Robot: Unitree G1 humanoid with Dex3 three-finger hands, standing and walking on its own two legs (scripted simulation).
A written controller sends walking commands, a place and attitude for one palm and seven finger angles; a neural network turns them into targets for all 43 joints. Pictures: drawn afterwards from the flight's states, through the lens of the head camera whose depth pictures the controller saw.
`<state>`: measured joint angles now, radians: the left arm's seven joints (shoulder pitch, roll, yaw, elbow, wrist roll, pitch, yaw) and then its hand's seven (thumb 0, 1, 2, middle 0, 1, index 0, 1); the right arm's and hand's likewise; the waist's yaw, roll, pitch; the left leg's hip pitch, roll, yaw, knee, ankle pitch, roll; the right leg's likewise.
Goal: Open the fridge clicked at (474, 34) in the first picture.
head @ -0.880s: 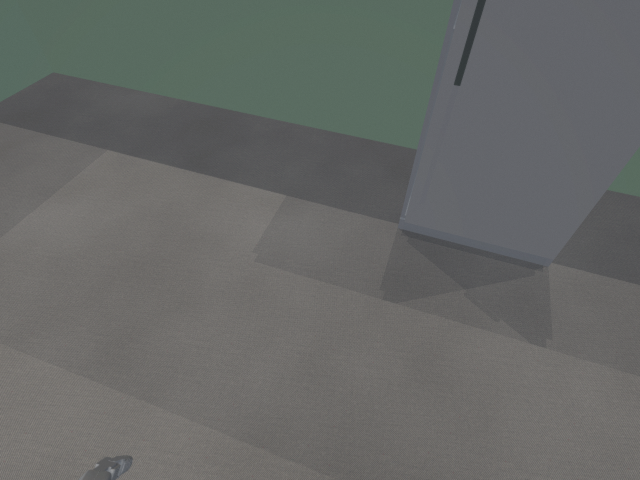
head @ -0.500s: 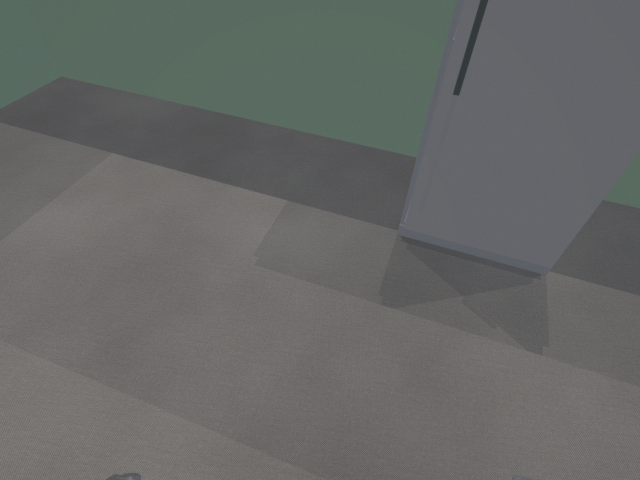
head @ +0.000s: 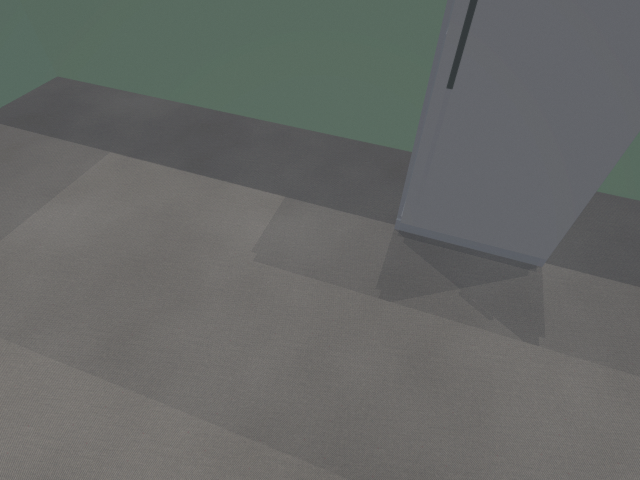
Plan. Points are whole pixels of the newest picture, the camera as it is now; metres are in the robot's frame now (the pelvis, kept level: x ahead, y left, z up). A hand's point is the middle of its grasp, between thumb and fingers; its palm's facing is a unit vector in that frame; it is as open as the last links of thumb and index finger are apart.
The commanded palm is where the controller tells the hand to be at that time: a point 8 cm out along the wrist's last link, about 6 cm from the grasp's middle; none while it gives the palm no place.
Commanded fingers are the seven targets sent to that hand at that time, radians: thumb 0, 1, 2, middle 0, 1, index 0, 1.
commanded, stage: look at it before walking up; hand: left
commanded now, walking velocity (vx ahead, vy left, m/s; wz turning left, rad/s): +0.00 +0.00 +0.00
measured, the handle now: (467, 24) +1.18 -0.33 +0.11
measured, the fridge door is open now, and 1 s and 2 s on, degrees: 0 0 0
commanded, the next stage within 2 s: walk to a spot facing it in 0.56 s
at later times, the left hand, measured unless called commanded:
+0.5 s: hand out of the picture +0.08 +0.24 -0.16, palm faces -0.02 -0.94 -0.33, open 7.4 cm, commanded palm none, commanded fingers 0.00 0.90 0.90 -0.20 -0.30 -0.20 -0.30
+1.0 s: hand out of the picture +0.07 +0.19 -0.17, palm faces -0.13 -0.95 -0.27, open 7.4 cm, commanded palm none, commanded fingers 0.00 0.90 0.90 -0.20 -0.30 -0.20 -0.30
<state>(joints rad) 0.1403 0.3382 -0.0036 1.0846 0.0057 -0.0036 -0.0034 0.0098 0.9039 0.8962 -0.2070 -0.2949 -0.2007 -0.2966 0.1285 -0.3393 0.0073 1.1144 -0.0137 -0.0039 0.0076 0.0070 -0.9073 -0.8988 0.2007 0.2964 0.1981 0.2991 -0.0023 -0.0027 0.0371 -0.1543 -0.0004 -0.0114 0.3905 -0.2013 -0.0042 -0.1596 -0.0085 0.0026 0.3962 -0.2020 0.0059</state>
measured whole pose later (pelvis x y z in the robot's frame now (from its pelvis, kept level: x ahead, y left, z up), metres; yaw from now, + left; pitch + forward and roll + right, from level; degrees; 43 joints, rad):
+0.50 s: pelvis +0.00 +0.00 +0.00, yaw +0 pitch -2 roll +0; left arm 0.14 0.34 0.00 1.09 0.01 -0.01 0.00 0.01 0.90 0.90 -0.21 -0.29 -0.20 -0.30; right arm 0.11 -0.34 0.01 1.11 -0.01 -0.01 0.01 0.01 -0.91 -0.90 0.20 0.30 0.20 0.30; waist 0.00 0.00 0.04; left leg -0.14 0.00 -0.01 0.37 -0.19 -0.01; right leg -0.15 -0.01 0.00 0.38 -0.20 0.00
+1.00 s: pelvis +0.00 -0.02 -0.02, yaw -10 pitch -1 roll +2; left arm 0.23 0.26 0.03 1.00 0.02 0.06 -0.03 0.01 0.91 0.90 -0.20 -0.29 -0.20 -0.30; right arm 0.15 -0.25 -0.02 1.01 -0.02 0.02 0.00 0.00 -0.91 -0.90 0.20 0.30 0.20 0.30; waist 0.03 -0.01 0.06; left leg -0.19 0.06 0.14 0.54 -0.32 -0.03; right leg -0.32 0.01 0.01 0.73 -0.44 0.00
